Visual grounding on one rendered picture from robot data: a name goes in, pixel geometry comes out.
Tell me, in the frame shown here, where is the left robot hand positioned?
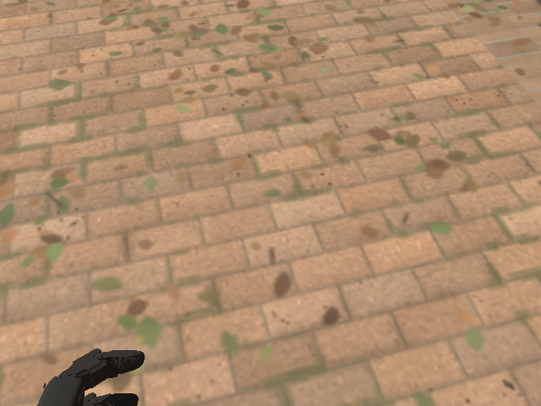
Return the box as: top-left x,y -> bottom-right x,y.
37,348 -> 145,406

